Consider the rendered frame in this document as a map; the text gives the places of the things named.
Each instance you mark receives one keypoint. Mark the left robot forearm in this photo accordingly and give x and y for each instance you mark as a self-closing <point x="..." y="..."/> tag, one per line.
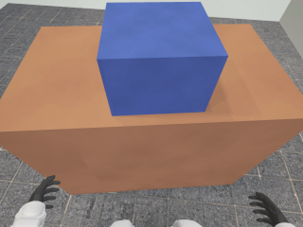
<point x="32" y="214"/>

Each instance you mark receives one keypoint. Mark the left robot hand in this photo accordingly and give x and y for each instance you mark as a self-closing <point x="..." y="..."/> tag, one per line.
<point x="39" y="193"/>

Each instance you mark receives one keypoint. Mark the carton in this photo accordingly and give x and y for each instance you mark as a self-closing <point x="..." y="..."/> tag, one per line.
<point x="159" y="57"/>

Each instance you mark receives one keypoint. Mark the pedestal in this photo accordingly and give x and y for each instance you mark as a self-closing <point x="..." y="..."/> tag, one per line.
<point x="55" y="117"/>

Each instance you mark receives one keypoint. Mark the right robot hand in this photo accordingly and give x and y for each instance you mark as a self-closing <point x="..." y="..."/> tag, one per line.
<point x="274" y="215"/>

